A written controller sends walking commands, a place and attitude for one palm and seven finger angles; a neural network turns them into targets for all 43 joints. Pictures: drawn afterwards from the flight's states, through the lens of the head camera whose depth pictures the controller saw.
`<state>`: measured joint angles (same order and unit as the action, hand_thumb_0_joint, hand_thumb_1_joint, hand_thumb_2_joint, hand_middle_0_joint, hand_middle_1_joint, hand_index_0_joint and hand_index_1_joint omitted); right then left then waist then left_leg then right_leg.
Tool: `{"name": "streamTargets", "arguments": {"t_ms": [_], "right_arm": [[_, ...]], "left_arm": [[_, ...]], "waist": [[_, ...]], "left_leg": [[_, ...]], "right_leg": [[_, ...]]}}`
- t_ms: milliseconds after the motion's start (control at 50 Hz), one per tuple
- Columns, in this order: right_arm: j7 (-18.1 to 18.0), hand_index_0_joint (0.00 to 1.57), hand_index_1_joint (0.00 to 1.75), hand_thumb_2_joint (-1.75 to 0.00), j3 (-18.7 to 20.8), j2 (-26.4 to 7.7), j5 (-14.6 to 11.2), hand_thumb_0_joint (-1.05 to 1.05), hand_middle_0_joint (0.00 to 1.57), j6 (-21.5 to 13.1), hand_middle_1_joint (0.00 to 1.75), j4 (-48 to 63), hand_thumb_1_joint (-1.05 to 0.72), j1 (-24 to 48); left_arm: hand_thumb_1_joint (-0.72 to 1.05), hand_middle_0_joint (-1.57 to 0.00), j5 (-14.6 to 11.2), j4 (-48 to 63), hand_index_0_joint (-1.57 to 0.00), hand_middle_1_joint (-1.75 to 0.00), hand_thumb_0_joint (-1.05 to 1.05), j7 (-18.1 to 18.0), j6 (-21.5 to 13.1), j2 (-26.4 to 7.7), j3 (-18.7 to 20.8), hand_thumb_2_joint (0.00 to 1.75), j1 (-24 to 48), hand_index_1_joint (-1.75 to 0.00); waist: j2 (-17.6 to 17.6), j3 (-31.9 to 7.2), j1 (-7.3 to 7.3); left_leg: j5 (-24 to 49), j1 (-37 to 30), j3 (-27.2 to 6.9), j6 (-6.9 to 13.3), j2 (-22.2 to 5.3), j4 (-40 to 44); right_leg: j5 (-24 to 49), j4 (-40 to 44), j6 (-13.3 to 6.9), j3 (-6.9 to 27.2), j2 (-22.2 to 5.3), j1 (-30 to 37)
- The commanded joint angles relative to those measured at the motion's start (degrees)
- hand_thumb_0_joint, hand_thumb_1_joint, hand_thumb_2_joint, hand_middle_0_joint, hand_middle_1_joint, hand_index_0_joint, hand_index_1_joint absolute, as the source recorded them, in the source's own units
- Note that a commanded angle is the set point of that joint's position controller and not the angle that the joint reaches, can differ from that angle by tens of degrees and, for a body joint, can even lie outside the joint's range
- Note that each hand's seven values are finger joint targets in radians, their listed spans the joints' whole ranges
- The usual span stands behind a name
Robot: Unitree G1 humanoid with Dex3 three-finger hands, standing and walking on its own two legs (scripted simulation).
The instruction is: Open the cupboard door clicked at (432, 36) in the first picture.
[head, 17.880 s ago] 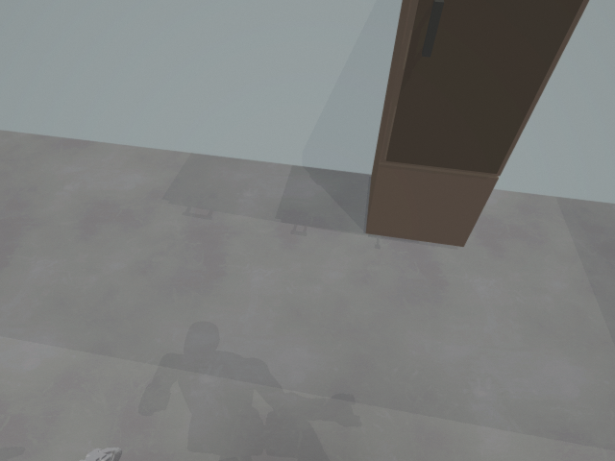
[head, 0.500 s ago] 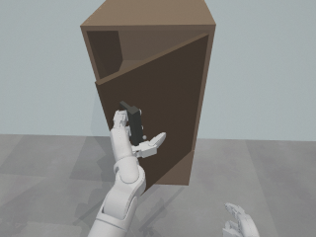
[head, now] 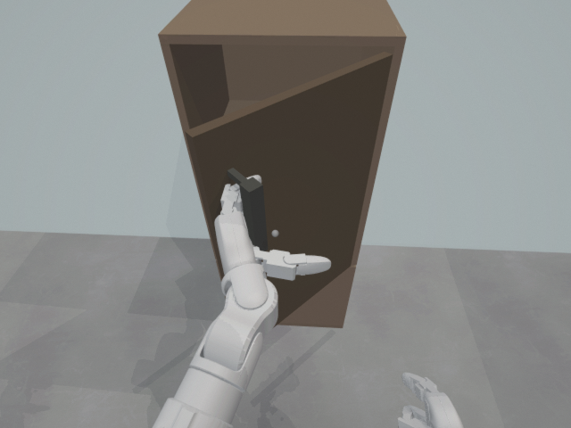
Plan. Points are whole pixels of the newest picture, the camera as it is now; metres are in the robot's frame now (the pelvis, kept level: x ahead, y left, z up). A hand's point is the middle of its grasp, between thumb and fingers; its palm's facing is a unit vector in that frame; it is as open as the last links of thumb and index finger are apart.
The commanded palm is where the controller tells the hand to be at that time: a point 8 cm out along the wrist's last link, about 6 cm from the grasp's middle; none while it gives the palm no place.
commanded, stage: slide the hand sideways off the handle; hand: left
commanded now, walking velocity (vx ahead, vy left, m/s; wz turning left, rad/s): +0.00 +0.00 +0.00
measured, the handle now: (246, 212) +0.38 +0.09 +0.13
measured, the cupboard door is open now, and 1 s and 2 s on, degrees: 44 49 49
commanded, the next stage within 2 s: draw the hand back to the body in 1.22 s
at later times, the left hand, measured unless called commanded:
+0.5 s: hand (280, 262) +0.29 +0.04 +0.12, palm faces -0.08 -1.00 +0.02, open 16.2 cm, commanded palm +0.26 +0.10 +0.12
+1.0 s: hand (237, 296) +0.24 +0.08 +0.12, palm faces -0.03 -1.00 -0.01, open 16.2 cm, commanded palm +0.21 +0.15 +0.12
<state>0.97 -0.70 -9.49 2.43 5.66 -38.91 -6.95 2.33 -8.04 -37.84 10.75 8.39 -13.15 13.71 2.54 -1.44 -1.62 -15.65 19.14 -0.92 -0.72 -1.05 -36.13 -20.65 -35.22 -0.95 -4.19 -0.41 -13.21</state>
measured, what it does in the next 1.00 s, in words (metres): stands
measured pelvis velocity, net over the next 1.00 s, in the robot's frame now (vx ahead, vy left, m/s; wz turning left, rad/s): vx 0.02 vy -0.01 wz -0.03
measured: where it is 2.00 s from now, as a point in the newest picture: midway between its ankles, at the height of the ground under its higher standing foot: outside the picture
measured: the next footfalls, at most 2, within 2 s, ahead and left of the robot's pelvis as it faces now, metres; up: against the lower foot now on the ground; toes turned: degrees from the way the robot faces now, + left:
none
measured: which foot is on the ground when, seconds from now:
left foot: down 0.00-1.00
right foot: down 0.00-1.00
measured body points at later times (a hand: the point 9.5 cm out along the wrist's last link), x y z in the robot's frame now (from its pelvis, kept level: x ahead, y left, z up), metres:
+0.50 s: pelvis -0.01 +0.00 +0.00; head -0.03 -0.01 +0.45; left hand +0.29 +0.09 +0.12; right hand +0.16 -0.21 -0.08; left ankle +0.04 +0.13 -0.73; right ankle -0.02 -0.11 -0.73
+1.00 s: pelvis +0.02 -0.01 +0.00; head +0.00 -0.04 +0.45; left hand +0.24 +0.14 +0.12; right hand +0.22 -0.22 -0.06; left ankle +0.04 +0.13 -0.73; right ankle -0.02 -0.11 -0.73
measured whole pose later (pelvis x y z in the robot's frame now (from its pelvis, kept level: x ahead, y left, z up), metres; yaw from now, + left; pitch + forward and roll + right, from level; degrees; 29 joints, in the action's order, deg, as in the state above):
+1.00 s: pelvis +0.02 -0.01 +0.00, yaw -2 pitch -2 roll +0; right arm -0.9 -2.8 -11.5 -0.5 0.9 -28.1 -10.5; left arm -6.9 20.9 -0.7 2.5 -6.1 -6.0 -21.6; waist 2.6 -2.2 -1.6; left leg -17.0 15.2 0.6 -1.6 -2.1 -33.9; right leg -22.0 -34.2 -1.7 -2.6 0.5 -10.6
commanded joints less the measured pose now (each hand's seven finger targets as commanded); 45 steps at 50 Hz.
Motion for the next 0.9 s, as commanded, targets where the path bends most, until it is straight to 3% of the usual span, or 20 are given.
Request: {"name": "streamTargets", "arguments": {"t_ms": [0, 20, 40, 60, 100, 120, 160, 200, 260, 300, 360, 400, 460, 500, 540, 600, 700, 780, 800, 880], "right_arm": [[-0.72, 0.20, 0.30, -0.90, 1.56, -4.52, -0.04, 0.00, 0.20, -2.99, 0.30, 8.77, -0.90, 9.33], [-0.54, 0.20, 0.30, -0.90, 1.60, -6.38, -0.14, 0.00, 0.20, -1.70, 0.30, 7.74, -0.90, 3.40], [-1.46, 0.20, 0.30, -0.90, 1.87, -6.23, -0.89, 0.00, 0.20, -1.62, 0.30, 10.61, -0.90, 3.75], [-2.32, 0.20, 0.30, -0.90, 1.50, -6.30, -1.30, 0.00, 0.20, -1.76, 0.30, 11.39, -0.90, 3.92], [-3.39, 0.20, 0.30, -0.90, 0.68, -6.22, -2.36, 0.00, 0.20, -2.70, 0.30, 12.32, -0.90, 3.25], [-3.84, 0.20, 0.30, -0.90, 0.09, -5.77, -2.98, 0.00, 0.20, -3.47, 0.30, 13.20, -0.90, 4.22], [-4.43, 0.20, 0.30, -0.90, -0.64, -5.64, -3.71, 0.00, 0.20, -4.73, 0.30, 13.76, -0.90, 5.75], [-4.43, 0.20, 0.30, -0.90, -0.77, -5.96, -3.81, 0.00, 0.20, -5.75, 0.30, 13.71, -0.90, 6.41], [-3.53, 0.20, 0.30, -0.90, -0.69, -6.09, -3.28, 0.00, 0.20, -6.39, 0.30, 14.18, -0.90, 6.38], [-2.67, 0.20, 0.30, -0.90, -0.38, -6.14, -3.10, 0.00, 0.20, -6.41, 0.30, 14.60, -0.90, 5.92], [-1.99, 0.20, 0.30, -0.90, -0.26, -5.89, -2.90, 0.00, 0.20, -6.47, 0.30, 15.76, -0.90, 6.11], [-1.91, 0.20, 0.30, -0.90, -0.13, -6.07, -2.75, 0.00, 0.20, -6.07, 0.30, 15.91, -0.90, 5.88], [-2.11, 0.20, 0.30, -0.90, -0.45, -5.59, -2.73, 0.00, 0.20, -5.35, 0.30, 16.70, -0.90, 6.80], [-2.30, 0.20, 0.30, -0.90, -0.29, -5.68, -2.80, 0.00, 0.20, -5.18, 0.30, 17.00, -0.90, 6.87], [-2.26, 0.20, 0.30, -0.90, -0.34, -5.41, -2.90, 0.00, 0.20, -5.35, 0.30, 17.74, -0.90, 7.30], [-2.16, 0.20, 0.30, -0.90, -0.35, -5.58, -2.88, 0.00, 0.20, -5.38, 0.30, 18.13, -0.90, 6.75], [-2.23, 0.20, 0.30, -0.90, -0.24, -5.97, -2.82, 0.00, 0.20, -5.80, 0.30, 18.82, -0.90, 5.94], [-2.10, 0.20, 0.30, -0.90, -0.12, -6.02, -2.75, 0.00, 0.20, -6.64, 0.30, 19.64, -0.90, 5.07], [-2.06, 0.20, 0.30, -0.90, -0.07, -6.15, -2.85, 0.00, 0.20, -6.76, 0.30, 19.62, -0.90, 4.64], [-2.28, 0.20, 0.30, -0.90, -0.06, -6.30, -2.88, 0.00, 0.20, -7.53, 0.30, 20.36, -0.90, 4.20]], "left_arm": [[-0.50, -0.15, 2.06, 9.48, -0.15, -0.30, 0.00, -1.53, -3.40, 7.16, -0.05, 0.30, 20.75, -0.30], [-0.50, -0.15, 6.56, 9.95, -0.15, -0.30, 0.00, 10.95, -6.42, 3.31, -11.74, 0.30, 18.06, -0.30], [-0.50, -0.15, 3.70, 13.38, -0.15, -0.30, 0.00, 17.57, -9.57, -0.46, -7.48, 0.30, 20.31, -0.30], [-0.50, -0.15, 2.46, 15.68, -0.15, -0.30, 0.00, 22.51, -11.88, -2.81, -7.52, 0.30, 23.38, -0.30], [-0.50, -0.15, -1.68, 13.90, -0.15, -0.30, 0.00, 31.44, -14.34, -3.41, -8.43, 0.30, 23.91, -0.30], [-0.50, -0.15, -4.52, 13.37, -0.15, -0.30, 0.00, 33.50, -14.57, -3.53, -6.60, 0.30, 23.52, -0.30], [-0.50, -0.15, -8.85, 11.16, -0.15, -0.30, 0.00, 33.71, -13.26, -2.53, -3.69, 0.30, 22.10, -0.30], [-0.50, -0.15, -11.20, 9.93, -0.15, -0.30, 0.00, 31.63, -12.07, -4.61, 1.26, 0.30, 18.79, -0.30], [-0.50, -0.15, -10.12, 12.49, -0.15, -0.30, 0.00, 28.21, -12.09, -6.43, 4.12, 0.30, 15.37, -0.30], [-0.50, -0.15, -8.06, 14.16, -0.15, -0.30, 0.00, 27.28, -13.02, -6.42, 2.90, 0.30, 13.80, -0.30], [-0.50, -0.15, -7.01, 17.48, -0.15, -0.30, 0.00, 26.95, -13.70, -6.91, 2.99, 0.30, 9.66, -0.30], [-0.50, -0.15, -6.68, 18.38, -0.15, -0.30, 0.00, 26.96, -13.69, -10.67, 6.10, 0.30, 5.66, -0.30], [-0.50, -0.15, -6.07, 21.67, -0.15, -0.30, 0.00, 27.60, -12.93, -11.13, 6.03, 0.30, 3.60, -0.30], [-0.50, -0.15, -6.12, 23.78, -0.15, -0.30, 0.00, 28.05, -12.54, -12.56, 7.14, 0.30, 0.61, -0.30], [-0.50, -0.15, -6.93, 26.98, -0.15, -0.30, 0.00, 28.99, -12.06, -11.23, 6.30, 0.30, -4.13, -0.30], [-0.50, -0.15, -7.49, 30.15, -0.15, -0.30, 0.00, 29.83, -11.29, -12.13, 7.10, 0.30, -9.90, -0.30], [-0.50, -0.15, -7.25, 35.57, -0.15, -0.30, 0.00, 31.18, -11.08, -14.29, 8.05, 0.30, -14.17, -0.30], [-0.50, -0.15, -7.81, 39.39, -0.15, -0.30, 0.00, 32.81, -11.60, -13.85, 7.83, 0.30, -19.77, -0.30], [-0.50, -0.15, -7.86, 39.08, -0.15, -0.30, 0.00, 33.24, -11.63, -14.53, 8.26, 0.30, -21.81, -0.30], [-0.50, -0.15, -8.79, 42.06, -0.15, -0.30, 0.00, 35.26, -12.00, -15.60, 9.68, 0.30, -26.19, -0.30]], "waist": [[-7.40, -10.54, 0.77], [-11.76, -8.15, 5.69], [-8.78, -12.35, 3.77], [-5.75, -14.66, 4.16], [-2.34, -13.33, 5.36], [-1.21, -12.71, 4.54], [-2.59, -9.67, 3.58], [-5.40, -8.67, 1.75], [-7.35, -9.43, 0.48], [-8.22, -9.24, 0.45], [-5.95, -9.45, -0.10], [-7.59, -9.25, -0.99], [-5.27, -6.96, -0.55], [-7.23, -7.11, -0.70], [-4.08, -7.34, -0.88], [-5.86, -7.16, -0.69], [-5.04, -6.39, 0.22], [-3.54, -8.16, -0.19], [-5.09, -7.46, -0.07], [-4.86, -7.68, -0.14]], "left_leg": [[7.34, -8.63, -0.04, 0.91, 0.78, 3.26], [10.50, -9.70, -0.74, 1.86, 0.70, 4.32], [11.29, -10.13, -0.13, 2.29, 0.95, 4.32], [11.24, -12.09, 0.17, 2.51, 1.15, 3.96], [9.05, -13.91, -0.19, 2.63, 1.25, 3.95], [6.80, -13.47, -0.51, 2.32, 1.30, 4.52], [1.75, -11.77, -1.08, 1.83, 1.34, 6.08], [-0.50, -10.15, -1.10, 1.48, 1.18, 7.38], [0.87, -9.67, -0.15, 1.48, 1.05, 7.89], [1.81, -9.86, 0.09, 1.61, 0.78, 7.80], [3.04, -10.38, 1.07, 1.66, 0.68, 7.68], [3.82, -9.95, 1.46, 1.84, 0.60, 7.61], [3.67, -10.43, 2.46, 1.98, 0.79, 7.65], [4.40, -10.72, 2.40, 2.04, 0.72, 7.67], [5.67, -11.73, 2.85, 1.96, 0.76, 7.76], [7.75, -11.60, 2.69, 1.99, 0.66, 7.65], [9.16, -11.62, 2.66, 2.21, 0.87, 6.71], [12.22, -12.06, 2.54, 2.18, 0.94, 5.83], [12.30, -11.37, 2.40, 2.20, 0.84, 5.51], [13.59, -10.88, 2.43, 2.35, 1.01, 4.49]], "right_leg": [[6.84, 8.01, -1.22, 0.18, 0.16, -4.94], [12.58, 6.08, -1.04, 1.89, 0.26, -6.31], [15.49, 5.36, -1.15, 1.79, 0.29, -4.24], [16.43, 5.15, -1.23, 2.02, 0.12, -3.39], [14.74, 5.85, -1.35, 1.68, 0.14, -4.71], [12.20, 6.33, -1.26, 1.28, 0.50, -5.23], [6.74, 7.84, -0.94, 0.56, 1.05, -6.00], [3.69, 8.81, -0.62, 0.27, 1.33, -5.11], [3.86, 9.04, -0.41, 0.37, 1.22, -3.63], [4.25, 9.06, -0.42, 0.61, 1.23, -3.31], [5.51, 9.01, -0.52, 0.92, 1.29, -2.72], [5.80, 10.19, -0.45, 1.59, 1.17, -1.31], [5.58, 11.62, -0.20, 2.40, 0.79, -1.94], [5.92, 12.36, -0.17, 2.64, 0.79, -0.85], [8.32, 11.89, -0.14, 2.33, 0.92, -0.66], [11.74, 11.31, -0.02, 1.91, 1.11, 0.40], [14.84, 10.22, 0.24, 2.01, 1.06, -0.30], [20.07, 7.74, 0.22, 1.26, 1.24, 0.20], [20.22, 7.76, 0.27, 1.19, 1.22, 0.32], [24.04, 6.39, 0.71, 1.23, 1.11, -0.10]]}}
